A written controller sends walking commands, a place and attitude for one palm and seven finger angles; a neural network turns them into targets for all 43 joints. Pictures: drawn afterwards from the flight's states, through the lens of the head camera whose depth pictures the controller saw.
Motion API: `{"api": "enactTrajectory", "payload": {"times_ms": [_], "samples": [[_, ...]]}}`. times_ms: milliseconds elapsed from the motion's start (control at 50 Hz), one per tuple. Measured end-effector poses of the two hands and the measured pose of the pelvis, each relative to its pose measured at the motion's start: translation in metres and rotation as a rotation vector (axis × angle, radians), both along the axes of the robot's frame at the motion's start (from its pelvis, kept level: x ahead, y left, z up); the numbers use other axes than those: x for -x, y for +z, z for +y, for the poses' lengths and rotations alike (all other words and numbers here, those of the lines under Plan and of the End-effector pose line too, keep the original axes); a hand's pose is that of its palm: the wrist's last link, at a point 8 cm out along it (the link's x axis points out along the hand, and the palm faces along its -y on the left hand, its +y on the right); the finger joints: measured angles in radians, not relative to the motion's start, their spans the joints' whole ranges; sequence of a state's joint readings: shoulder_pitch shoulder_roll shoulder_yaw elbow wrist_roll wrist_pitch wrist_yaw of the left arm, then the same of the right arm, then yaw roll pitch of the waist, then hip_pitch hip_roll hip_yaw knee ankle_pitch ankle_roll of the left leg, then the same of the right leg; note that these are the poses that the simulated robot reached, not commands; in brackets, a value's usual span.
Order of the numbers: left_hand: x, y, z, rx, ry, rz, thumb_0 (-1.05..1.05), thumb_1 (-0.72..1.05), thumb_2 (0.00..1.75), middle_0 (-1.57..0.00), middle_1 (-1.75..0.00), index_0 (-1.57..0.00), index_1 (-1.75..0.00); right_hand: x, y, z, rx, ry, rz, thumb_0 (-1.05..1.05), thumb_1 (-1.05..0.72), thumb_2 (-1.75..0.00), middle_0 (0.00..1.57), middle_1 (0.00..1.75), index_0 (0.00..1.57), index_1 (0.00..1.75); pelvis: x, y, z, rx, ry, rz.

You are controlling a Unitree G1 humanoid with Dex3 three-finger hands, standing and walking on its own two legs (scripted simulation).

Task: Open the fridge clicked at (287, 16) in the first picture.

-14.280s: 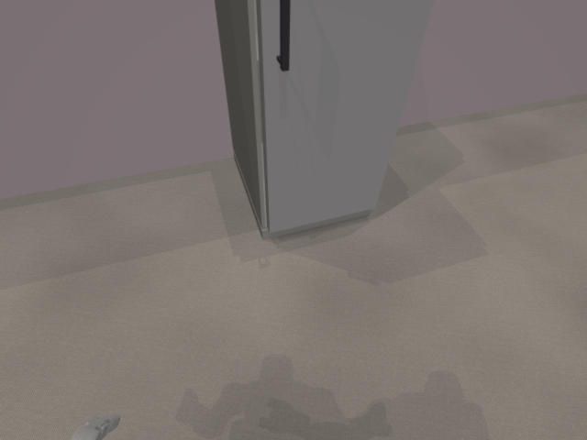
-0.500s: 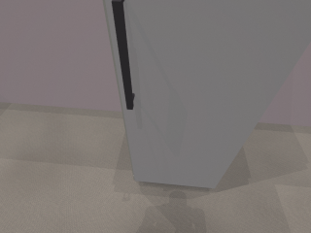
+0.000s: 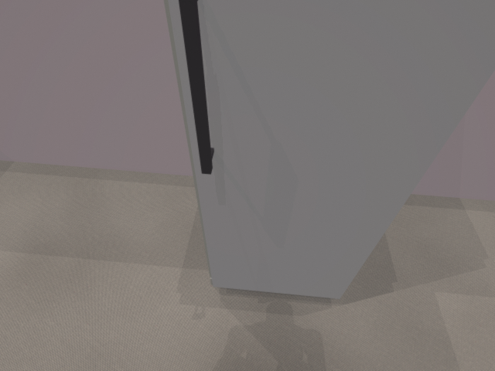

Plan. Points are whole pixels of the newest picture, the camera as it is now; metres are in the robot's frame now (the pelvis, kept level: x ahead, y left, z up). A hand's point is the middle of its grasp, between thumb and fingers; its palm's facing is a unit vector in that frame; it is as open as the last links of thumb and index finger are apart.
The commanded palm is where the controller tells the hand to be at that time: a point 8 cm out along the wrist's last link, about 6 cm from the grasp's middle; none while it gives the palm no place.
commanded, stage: raise the hand to about handle height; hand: left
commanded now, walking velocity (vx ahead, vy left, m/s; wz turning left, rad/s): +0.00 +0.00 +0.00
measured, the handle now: (202, 97) +0.49 +0.12 +0.19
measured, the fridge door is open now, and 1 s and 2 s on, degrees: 0 0 0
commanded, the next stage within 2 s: none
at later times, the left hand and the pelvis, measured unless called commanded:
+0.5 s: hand (136, 353) +0.15 +0.18 -0.02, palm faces -0.02 -1.00 +0.02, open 8.6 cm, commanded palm +0.13 +0.25 +0.01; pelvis -0.02 +0.01 -0.04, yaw +0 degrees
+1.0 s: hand (64, 285) +0.20 +0.26 +0.09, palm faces +0.10 -0.99 -0.09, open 11.7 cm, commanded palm +0.17 +0.30 +0.10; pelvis -0.02 +0.03 -0.02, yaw +1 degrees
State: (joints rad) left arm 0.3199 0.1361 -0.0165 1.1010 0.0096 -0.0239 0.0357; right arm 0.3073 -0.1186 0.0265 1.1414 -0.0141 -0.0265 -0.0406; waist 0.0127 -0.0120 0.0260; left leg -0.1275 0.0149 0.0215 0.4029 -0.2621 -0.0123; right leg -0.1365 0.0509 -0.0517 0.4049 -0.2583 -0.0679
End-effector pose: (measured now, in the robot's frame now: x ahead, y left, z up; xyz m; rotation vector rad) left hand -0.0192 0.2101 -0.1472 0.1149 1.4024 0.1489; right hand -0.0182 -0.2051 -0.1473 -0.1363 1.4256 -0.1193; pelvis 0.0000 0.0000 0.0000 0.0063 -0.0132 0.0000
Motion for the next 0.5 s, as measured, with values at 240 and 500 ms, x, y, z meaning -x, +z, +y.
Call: {"api": "enactTrajectory", "payload": {"times_ms": [240,500], "samples": [[-0.141,0.129,0.040,-0.151,0.040,-0.869,0.05,0.91,0.87,-0.20,-0.33,-0.20,-0.34,-0.080,0.016,-0.029,0.092,0.023,-0.511,0.03,-0.92,-0.90,0.20,0.30,0.20,0.30,0.009,-0.009,0.016,0.004,0.032,0.016],[-0.150,0.132,0.022,0.155,-0.139,-1.258,0.01,0.59,0.76,-0.23,-0.50,-0.22,-0.51,-0.214,0.097,-0.024,0.144,0.203,-1.005,0.02,-0.91,-0.90,0.19,0.30,0.20,0.30,0.023,-0.043,0.013,-0.002,0.001,0.110]]}}
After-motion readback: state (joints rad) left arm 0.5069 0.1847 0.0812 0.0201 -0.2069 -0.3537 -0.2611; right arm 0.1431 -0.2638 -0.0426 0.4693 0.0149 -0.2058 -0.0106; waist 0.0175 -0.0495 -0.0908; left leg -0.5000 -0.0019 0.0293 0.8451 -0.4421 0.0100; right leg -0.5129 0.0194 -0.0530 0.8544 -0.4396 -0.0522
